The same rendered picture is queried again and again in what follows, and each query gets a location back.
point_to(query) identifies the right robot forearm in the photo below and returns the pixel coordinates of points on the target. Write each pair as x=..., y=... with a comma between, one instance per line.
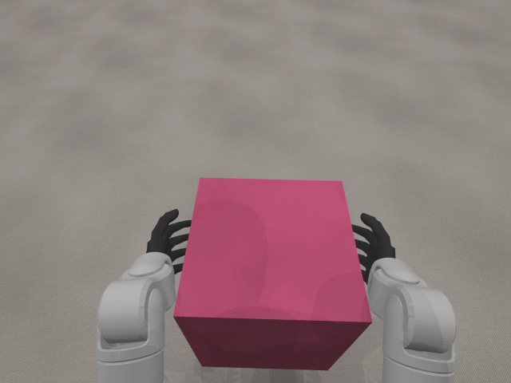
x=420, y=326

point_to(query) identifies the carton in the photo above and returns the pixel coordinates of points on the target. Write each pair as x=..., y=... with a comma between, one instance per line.
x=271, y=277

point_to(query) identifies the right robot hand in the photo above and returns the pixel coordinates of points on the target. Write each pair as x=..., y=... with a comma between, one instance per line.
x=379, y=246

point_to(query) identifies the left robot hand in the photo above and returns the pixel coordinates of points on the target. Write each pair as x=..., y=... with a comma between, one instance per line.
x=161, y=241

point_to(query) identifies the left robot forearm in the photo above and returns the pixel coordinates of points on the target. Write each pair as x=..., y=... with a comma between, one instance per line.
x=130, y=322

